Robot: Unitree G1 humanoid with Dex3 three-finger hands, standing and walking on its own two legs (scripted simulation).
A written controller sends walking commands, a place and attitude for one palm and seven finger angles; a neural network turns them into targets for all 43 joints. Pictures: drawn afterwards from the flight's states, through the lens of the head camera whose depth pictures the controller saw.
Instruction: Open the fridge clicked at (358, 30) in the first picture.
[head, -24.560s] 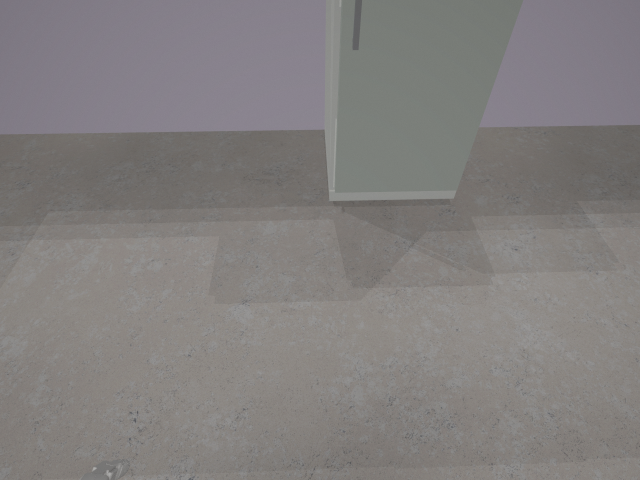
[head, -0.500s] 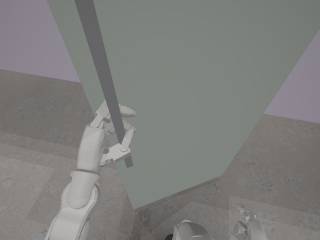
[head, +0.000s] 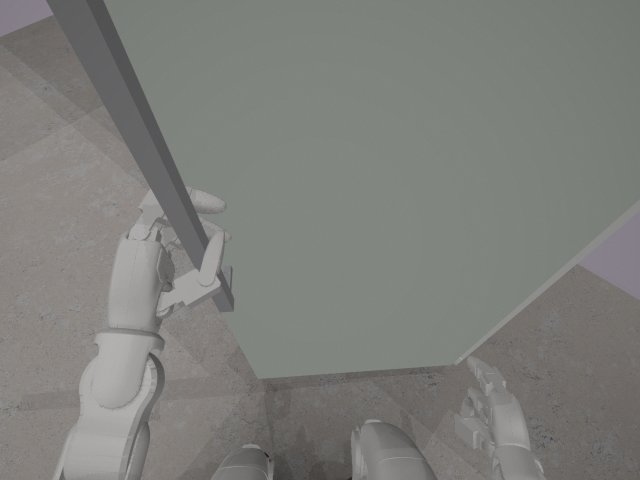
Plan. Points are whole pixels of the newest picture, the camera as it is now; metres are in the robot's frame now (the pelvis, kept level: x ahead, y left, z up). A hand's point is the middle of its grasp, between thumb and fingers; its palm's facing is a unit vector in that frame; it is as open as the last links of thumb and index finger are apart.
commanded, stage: walk backward, drawing the door open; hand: left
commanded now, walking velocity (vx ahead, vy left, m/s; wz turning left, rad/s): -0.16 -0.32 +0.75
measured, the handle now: (172, 168) +0.34 +0.14 +0.22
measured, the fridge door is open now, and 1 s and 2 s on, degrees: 45 75 72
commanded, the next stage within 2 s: stop walking and hold the door back in 0.70 s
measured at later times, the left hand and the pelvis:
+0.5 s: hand (264, 428) +0.16 +0.05 +0.13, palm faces +0.53 -0.82 -0.22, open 6.0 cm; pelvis -0.03 -0.21 +0.00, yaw +25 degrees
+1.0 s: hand out of the picture +0.07 -0.01 +0.14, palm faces +0.81 -0.47 -0.34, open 6.1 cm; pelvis -0.01 -0.38 +0.01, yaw +40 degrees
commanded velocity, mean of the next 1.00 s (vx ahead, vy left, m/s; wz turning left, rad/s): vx -0.11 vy -0.09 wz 0.49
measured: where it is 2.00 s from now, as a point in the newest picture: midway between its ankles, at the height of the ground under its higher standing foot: outside the picture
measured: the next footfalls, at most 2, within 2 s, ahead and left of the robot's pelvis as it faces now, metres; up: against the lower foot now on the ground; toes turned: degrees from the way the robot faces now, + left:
right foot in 0.14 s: +0.08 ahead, -0.23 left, +0.00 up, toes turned +8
left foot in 0.44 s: -0.06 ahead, -0.11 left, +0.00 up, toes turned +33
